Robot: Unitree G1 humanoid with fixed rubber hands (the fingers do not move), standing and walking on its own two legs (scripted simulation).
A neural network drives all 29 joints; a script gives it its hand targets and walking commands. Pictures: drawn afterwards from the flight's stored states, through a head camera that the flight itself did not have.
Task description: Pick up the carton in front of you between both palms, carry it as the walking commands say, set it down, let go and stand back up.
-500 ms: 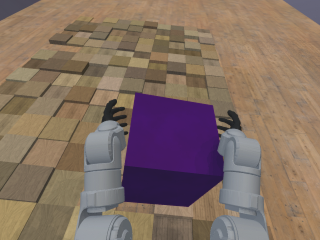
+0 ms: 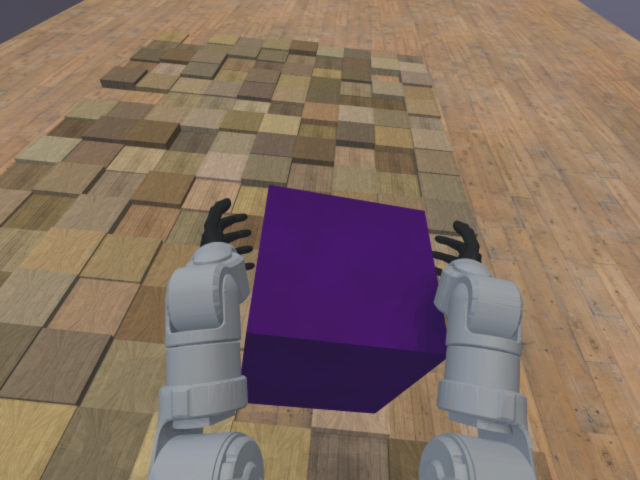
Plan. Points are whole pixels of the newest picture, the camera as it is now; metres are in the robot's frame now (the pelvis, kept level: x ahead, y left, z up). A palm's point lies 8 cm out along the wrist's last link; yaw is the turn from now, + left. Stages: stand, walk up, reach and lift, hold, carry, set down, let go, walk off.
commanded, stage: carry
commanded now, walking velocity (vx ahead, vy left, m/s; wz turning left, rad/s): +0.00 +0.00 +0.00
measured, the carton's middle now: (327, 310) +0.34 +0.01 +0.03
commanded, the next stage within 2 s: none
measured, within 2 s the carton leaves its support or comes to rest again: neither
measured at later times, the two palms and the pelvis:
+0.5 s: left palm (226, 255) +0.33 +0.13 +0.14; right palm (469, 272) +0.33 -0.16 +0.13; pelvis +0.00 -0.01 +0.00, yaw +0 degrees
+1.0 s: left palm (217, 257) +0.33 +0.14 +0.13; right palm (462, 276) +0.33 -0.15 +0.13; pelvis +0.00 +0.00 +0.00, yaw +0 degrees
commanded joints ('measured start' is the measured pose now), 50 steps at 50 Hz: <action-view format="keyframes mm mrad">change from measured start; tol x8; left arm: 1 -530 -807 -545 109 -243 15 -93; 22 -590 -812 -593 42 -279 2 -84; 40 -534 -826 -523 155 -232 14 -83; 50 -642 -790 -603 14 -270 2 -73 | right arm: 1 -688 838 588 -69 275 -6 155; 27 -593 804 554 -1 269 -6 147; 37 -704 869 596 -63 324 -15 160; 42 -584 844 551 18 258 -1 147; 50 -706 813 576 -64 308 -13 141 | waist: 1 -7 -15 -306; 12 -15 -48 -348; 16 -5 73 -342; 33 -12 -22 -307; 41 -5 81 -298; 45 11 -1 -326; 50 -42 134 -225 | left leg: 1 163 159 -126 -46 221 -24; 13 113 138 -118 -26 132 -28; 29 186 165 -112 11 425 -14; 34 128 169 -139 -27 265 -22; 42 193 172 -147 -48 350 -38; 45 176 135 -114 -52 142 -13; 48 196 231 -277 -181 -416 37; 50 145 271 -331 -234 -516 77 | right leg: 1 35 -129 122 -73 188 -46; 33 31 -143 129 -49 316 -52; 40 11 -102 101 -51 143 -27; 44 21 -129 124 -53 193 -40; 48 -122 -57 58 34 -150 -51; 50 -175 -40 6 88 -154 -39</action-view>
